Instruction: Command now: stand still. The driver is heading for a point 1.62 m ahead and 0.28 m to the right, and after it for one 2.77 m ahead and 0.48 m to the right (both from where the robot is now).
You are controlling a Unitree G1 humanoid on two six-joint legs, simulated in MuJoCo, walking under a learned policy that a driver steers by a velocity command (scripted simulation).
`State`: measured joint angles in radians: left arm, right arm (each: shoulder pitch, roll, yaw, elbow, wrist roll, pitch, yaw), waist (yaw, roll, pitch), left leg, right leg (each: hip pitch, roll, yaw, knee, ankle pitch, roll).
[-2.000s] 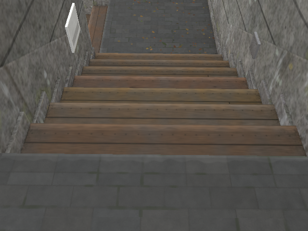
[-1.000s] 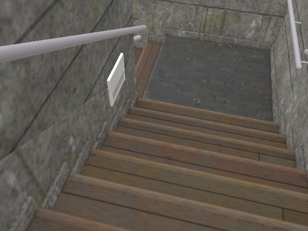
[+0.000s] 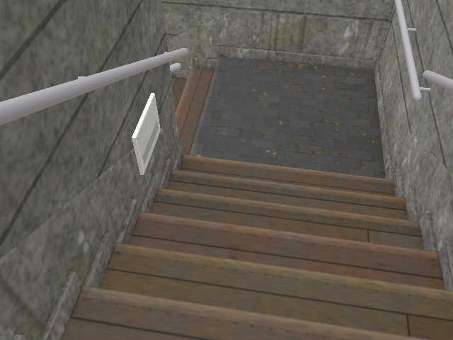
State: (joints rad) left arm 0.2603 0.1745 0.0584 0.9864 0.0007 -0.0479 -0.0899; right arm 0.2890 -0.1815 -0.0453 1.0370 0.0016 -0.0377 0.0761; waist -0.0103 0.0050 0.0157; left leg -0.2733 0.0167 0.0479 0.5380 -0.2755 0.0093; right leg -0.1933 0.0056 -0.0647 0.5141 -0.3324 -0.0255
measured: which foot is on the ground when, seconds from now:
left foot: down 0.00-1.00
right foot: down 0.00-1.00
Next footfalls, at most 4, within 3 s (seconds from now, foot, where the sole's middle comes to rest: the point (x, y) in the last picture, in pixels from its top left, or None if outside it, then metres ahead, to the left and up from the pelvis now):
2.36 right None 0.31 -0.06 -0.94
2.86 left None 0.61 0.19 -1.10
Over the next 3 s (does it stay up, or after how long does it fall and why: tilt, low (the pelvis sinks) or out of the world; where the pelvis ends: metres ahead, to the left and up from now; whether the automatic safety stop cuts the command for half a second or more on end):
stays up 0.54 0.11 -0.34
